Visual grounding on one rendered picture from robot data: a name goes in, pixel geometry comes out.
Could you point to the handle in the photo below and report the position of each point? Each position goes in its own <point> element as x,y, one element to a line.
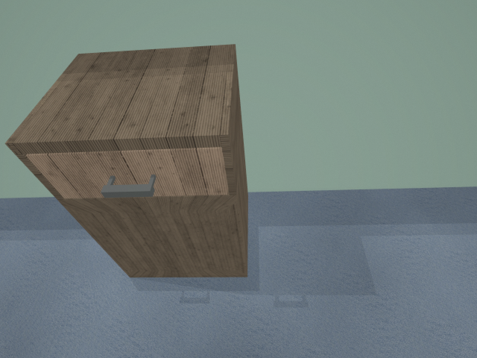
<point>132,190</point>

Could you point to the drawer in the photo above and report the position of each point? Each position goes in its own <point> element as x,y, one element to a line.
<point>179,171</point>

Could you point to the cabinet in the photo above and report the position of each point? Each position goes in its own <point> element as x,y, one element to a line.
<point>161,98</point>

